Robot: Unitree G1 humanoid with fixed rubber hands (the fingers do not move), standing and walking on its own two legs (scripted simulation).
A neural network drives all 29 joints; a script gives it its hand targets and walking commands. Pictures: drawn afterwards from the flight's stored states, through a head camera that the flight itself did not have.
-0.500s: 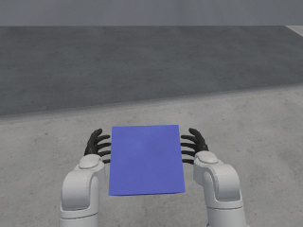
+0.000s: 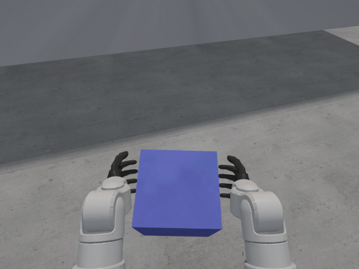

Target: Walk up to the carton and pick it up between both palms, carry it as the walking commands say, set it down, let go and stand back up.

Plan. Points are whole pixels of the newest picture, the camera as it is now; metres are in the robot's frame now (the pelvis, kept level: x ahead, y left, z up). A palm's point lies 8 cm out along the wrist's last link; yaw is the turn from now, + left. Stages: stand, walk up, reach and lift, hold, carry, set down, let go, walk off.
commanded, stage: carry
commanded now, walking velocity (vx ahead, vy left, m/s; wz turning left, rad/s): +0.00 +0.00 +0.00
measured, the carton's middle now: (177, 196) +0.32 +0.00 +0.00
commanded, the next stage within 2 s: none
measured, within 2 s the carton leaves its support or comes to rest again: neither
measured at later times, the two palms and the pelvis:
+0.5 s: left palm (86, 191) +0.28 +0.18 +0.10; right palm (213, 188) +0.27 -0.07 +0.10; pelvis +0.00 +0.05 +0.00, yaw +0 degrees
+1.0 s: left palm (86, 186) +0.30 +0.19 +0.09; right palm (209, 185) +0.29 -0.07 +0.08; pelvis +0.01 +0.05 +0.00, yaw +0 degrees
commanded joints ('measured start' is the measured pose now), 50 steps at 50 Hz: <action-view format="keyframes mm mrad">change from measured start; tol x4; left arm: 1 -342 -1040 -489 -123 -329 -36 -211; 12 -351 -1040 -547 -157 -352 -43 -227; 50 -341 -1003 -469 33 -280 -139 -264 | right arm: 1 -467 1041 471 -215 338 -78 227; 14 -375 1021 448 -170 294 -95 241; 43 -415 1022 438 -126 270 -159 266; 44 -422 1005 411 -74 250 -166 269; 46 -422 1013 429 -112 262 -170 268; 50 -424 988 402 -63 238 -192 272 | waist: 1 34 -43 -303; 8 28 -5 -338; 21 34 55 -261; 50 35 9 -294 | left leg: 1 105 -28 18 -41 -15 37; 6 163 10 -37 -58 56 53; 19 108 63 -113 -135 91 85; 50 150 33 -85 -84 183 94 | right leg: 1 126 -188 185 -212 29 10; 12 83 -137 130 -135 -19 14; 50 135 -140 97 -88 116 44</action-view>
